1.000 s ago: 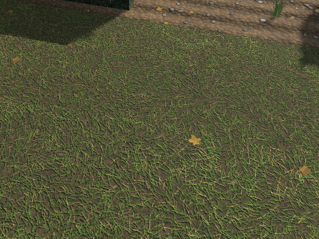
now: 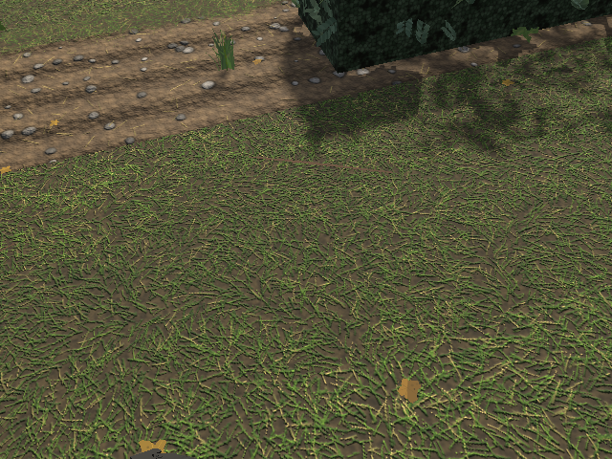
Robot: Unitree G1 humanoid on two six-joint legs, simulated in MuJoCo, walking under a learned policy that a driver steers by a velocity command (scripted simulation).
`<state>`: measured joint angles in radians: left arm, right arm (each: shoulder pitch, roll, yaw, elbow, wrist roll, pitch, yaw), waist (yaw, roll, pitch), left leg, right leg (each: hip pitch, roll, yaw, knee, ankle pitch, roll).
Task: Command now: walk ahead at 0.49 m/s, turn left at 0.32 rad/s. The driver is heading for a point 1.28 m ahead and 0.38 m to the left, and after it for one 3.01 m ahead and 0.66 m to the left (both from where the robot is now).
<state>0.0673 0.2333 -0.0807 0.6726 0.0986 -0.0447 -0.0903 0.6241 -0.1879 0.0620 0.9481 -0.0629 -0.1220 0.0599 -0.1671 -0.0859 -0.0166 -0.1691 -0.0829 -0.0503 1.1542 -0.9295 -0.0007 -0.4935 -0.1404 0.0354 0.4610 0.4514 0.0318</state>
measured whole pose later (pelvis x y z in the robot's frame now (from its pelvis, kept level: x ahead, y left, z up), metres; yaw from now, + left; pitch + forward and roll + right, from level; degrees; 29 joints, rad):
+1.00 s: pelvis +0.31 -0.03 -0.04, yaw +33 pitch +1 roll +0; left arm 0.28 0.31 0.07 0.75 0.03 -0.08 0.02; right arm 0.18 -0.28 -0.05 0.75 -0.07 -0.06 0.04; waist 0.02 0.00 0.04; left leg -0.44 -0.08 -0.15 0.73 -0.39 -0.01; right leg -0.16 0.02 -0.04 0.29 -0.15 -0.08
